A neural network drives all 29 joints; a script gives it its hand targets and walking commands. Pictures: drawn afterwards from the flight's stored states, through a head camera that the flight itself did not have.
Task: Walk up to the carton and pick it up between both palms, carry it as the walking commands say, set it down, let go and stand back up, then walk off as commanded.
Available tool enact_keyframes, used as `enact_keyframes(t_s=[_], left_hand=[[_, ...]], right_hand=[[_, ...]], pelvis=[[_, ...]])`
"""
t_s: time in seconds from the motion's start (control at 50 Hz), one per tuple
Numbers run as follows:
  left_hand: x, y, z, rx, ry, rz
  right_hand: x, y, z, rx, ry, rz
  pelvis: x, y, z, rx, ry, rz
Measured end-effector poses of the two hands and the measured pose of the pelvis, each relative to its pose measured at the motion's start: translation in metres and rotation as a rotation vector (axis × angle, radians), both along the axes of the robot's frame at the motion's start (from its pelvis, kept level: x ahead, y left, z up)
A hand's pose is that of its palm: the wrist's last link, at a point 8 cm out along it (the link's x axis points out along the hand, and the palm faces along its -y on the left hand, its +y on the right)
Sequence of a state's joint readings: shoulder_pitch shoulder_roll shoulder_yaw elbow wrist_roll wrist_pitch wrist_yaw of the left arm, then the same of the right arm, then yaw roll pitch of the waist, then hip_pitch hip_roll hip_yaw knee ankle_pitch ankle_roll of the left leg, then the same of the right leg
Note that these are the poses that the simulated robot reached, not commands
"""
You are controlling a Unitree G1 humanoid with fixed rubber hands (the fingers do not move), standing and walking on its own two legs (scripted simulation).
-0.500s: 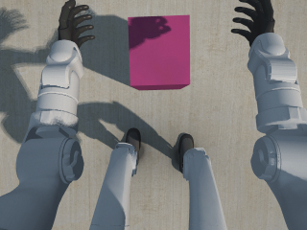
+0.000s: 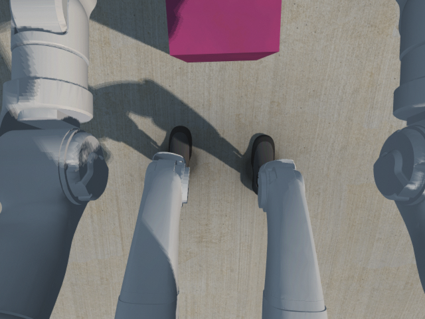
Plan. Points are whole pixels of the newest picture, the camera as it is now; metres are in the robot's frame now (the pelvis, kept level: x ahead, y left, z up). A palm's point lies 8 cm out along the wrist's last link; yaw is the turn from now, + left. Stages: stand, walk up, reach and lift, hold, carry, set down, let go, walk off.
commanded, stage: reach and lift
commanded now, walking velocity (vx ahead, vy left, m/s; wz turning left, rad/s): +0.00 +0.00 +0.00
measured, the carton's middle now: (221, 4) +0.58 +0.03 -0.48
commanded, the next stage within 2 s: none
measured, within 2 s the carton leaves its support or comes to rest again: neither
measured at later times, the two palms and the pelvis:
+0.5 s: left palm out of the picture +0.56 +0.21 -0.32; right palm out of the picture +0.59 -0.16 -0.32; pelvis +0.00 +0.01 -0.16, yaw +0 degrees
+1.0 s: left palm (143, 5) +0.56 +0.20 -0.44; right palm (312, 2) +0.58 -0.16 -0.44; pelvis +0.01 +0.00 -0.26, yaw -1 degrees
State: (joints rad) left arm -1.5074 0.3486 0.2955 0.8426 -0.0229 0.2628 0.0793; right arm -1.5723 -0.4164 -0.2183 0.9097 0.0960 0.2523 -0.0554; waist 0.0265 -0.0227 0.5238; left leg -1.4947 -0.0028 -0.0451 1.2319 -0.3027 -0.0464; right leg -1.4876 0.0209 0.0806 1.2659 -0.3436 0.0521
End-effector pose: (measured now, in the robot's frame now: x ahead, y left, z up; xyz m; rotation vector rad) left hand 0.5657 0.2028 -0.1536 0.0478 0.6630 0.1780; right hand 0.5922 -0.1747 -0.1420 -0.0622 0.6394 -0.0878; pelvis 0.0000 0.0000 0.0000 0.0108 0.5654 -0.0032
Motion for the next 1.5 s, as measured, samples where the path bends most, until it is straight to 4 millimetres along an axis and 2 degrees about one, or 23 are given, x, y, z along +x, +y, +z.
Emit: enact_keyframes(t_s=[0.18, 0.34, 0.46, 0.58, 0.64, 0.9, 1.0, 1.16, 1.3, 1.5], left_hand=[[0.005, -0.005, -0.069, -0.009, 0.015, 0.005], [-0.005, 0.007, -0.130, 0.001, 0.044, 0.042], [-0.003, 0.010, -0.161, 0.004, 0.040, 0.036], [0.002, 0.005, -0.189, -0.001, 0.030, 0.021], [0.003, 0.003, -0.206, 0.005, 0.035, 0.015], [-0.003, -0.006, -0.280, -0.007, 0.062, 0.015], [-0.005, -0.006, -0.288, -0.025, 0.066, 0.035], [0.001, -0.004, -0.278, -0.003, 0.046, 0.014], [-0.004, -0.005, -0.278, -0.008, 0.040, 0.016], [-0.005, -0.018, -0.279, -0.028, 0.058, 0.009]], right_hand=[[-0.002, 0.004, -0.070, -0.007, 0.025, -0.013], [-0.001, 0.010, -0.128, -0.012, 0.027, -0.015], [-0.002, 0.015, -0.167, -0.024, 0.067, 0.002], [0.001, 0.015, -0.193, -0.027, 0.034, 0.003], [0.000, 0.014, -0.214, -0.024, 0.058, 0.001], [-0.007, 0.017, -0.289, 0.003, 0.062, 0.004], [-0.009, 0.013, -0.294, -0.020, 0.070, 0.010], [0.002, 0.014, -0.287, -0.004, 0.045, 0.007], [-0.004, 0.026, -0.290, 0.015, 0.045, 0.017], [-0.010, 0.028, -0.290, 0.010, 0.070, 0.017]], pelvis=[[-0.013, 0.003, -0.071, -0.007, 0.022, 0.008], [-0.009, 0.004, -0.128, -0.018, 0.014, 0.015], [-0.005, 0.005, -0.157, -0.021, 0.015, 0.020], [0.000, 0.006, -0.182, -0.028, 0.017, 0.017], [0.001, 0.005, -0.196, -0.025, 0.020, 0.010], [0.006, 0.002, -0.247, -0.003, 0.041, -0.011], [0.010, 0.002, -0.255, 0.004, 0.026, -0.012], [0.011, 0.003, -0.256, 0.006, 0.019, -0.017], [0.008, 0.003, -0.255, 0.004, 0.019, -0.018], [0.003, 0.003, -0.254, 0.005, 0.019, -0.017]])
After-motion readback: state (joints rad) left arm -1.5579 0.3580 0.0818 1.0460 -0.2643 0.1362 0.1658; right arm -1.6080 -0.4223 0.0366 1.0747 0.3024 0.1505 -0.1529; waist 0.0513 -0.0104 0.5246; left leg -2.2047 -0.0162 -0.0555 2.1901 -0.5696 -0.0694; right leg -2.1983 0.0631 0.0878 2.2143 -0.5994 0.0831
